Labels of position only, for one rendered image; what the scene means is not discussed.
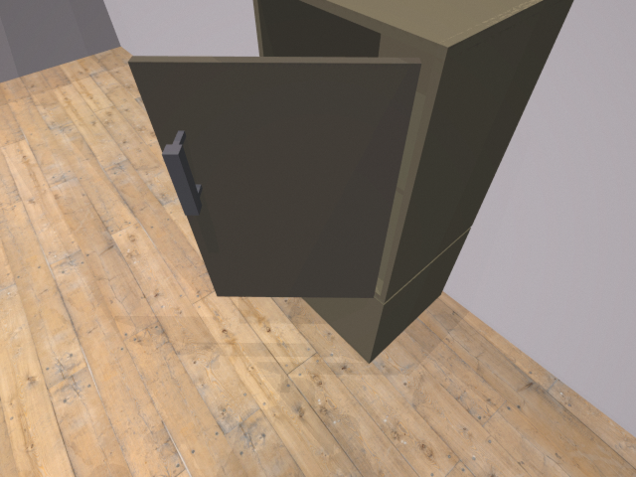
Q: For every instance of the cupboard door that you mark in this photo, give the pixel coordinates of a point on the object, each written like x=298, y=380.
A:
x=298, y=158

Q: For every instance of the handle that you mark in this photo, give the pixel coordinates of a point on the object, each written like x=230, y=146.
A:
x=179, y=170

